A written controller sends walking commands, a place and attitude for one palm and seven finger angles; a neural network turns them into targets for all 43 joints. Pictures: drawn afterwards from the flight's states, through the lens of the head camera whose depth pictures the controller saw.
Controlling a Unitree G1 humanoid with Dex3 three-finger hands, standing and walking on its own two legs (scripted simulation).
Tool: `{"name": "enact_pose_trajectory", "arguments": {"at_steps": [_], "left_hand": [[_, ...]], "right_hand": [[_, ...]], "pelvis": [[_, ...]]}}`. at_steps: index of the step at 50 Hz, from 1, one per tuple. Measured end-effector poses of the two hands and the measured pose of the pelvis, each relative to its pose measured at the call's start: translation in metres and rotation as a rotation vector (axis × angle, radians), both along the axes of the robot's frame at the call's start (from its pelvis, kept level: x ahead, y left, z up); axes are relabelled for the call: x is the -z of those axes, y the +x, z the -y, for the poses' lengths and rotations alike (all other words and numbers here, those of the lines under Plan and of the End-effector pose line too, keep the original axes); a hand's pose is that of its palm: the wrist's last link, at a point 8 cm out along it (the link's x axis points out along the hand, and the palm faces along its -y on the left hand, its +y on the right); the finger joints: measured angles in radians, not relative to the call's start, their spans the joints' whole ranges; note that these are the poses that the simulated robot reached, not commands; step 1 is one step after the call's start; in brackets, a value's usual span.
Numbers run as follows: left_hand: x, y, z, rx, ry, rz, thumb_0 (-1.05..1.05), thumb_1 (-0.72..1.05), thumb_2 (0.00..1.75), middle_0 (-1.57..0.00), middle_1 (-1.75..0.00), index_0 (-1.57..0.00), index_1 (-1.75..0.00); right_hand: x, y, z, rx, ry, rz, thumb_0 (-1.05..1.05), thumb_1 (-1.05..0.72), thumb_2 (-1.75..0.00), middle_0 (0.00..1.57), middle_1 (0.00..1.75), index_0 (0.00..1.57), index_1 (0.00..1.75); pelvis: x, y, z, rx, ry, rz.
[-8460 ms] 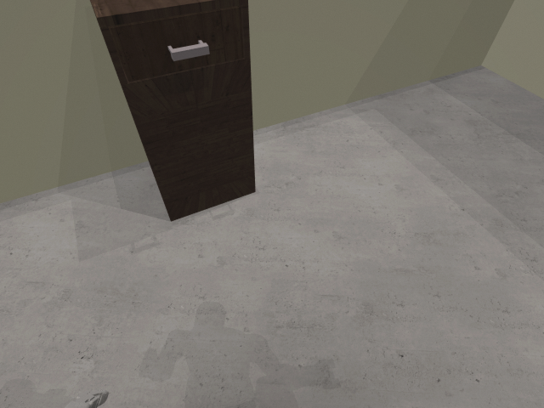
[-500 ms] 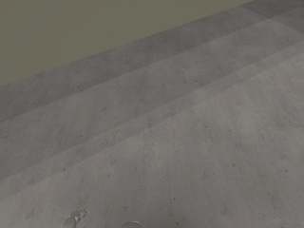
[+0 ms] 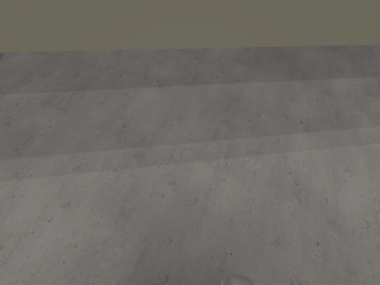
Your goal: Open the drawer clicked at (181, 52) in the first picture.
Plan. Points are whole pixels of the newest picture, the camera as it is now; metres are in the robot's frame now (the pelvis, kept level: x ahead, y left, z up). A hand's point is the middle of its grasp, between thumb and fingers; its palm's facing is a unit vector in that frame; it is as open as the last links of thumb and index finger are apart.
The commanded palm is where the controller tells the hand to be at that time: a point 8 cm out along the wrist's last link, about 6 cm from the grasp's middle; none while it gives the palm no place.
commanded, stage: turn to face it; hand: left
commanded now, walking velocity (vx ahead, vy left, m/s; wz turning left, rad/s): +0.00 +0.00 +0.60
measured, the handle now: out of the picture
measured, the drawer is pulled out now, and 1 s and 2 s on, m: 0.00 0.00 0.00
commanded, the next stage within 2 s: none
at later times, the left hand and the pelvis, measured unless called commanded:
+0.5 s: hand out of the picture +0.03 +0.17 -0.13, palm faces +0.29 -0.91 -0.28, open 7.4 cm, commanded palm none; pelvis -0.01 -0.05 +0.01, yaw +18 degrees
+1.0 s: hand out of the picture -0.09 +0.21 -0.15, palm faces +0.60 -0.75 -0.28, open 7.4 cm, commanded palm none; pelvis -0.03 -0.02 +0.00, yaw +36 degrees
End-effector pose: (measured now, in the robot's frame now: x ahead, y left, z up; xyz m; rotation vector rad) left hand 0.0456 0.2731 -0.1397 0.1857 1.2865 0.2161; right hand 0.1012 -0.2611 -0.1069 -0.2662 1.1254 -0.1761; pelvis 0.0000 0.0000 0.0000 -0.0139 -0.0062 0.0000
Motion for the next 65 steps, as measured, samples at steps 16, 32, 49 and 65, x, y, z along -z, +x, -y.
{"name": "enact_pose_trajectory", "arguments": {"at_steps": [16,32,49,65], "left_hand": [[-0.033,0.025,0.036,-0.080,0.046,0.227,0.00,0.91,0.90,-0.20,-0.30,-0.20,-0.30],[-0.025,-0.094,0.064,-0.333,0.030,0.100,0.00,0.90,0.90,-0.20,-0.30,-0.20,-0.30],[-0.016,-0.175,0.026,-0.590,0.045,0.063,0.01,0.91,0.90,-0.19,-0.30,-0.20,-0.30],[-0.042,-0.170,0.095,-0.731,0.121,0.153,0.00,0.90,0.90,-0.20,-0.30,-0.20,-0.30]], "right_hand": [[0.031,-0.017,0.012,-0.085,0.085,-0.121,0.01,-0.90,-0.89,0.20,0.30,0.21,0.30],[0.024,0.034,0.012,-0.320,0.042,-0.176,0.01,-0.91,-0.90,0.19,0.30,0.20,0.30],[0.009,0.090,-0.087,-0.608,0.025,-0.042,0.00,-0.91,-0.90,0.20,0.30,0.20,0.30],[0.034,0.129,-0.075,-0.746,0.072,-0.134,0.01,-0.91,-0.90,0.20,0.30,0.20,0.30]], "pelvis": [[0.001,-0.008,0.033,-0.193,0.015,-0.016],[-0.005,-0.018,0.044,-0.422,0.048,-0.011],[-0.003,-0.030,0.017,-0.621,0.008,-0.016],[-0.004,-0.009,0.055,-0.840,0.057,-0.004]]}}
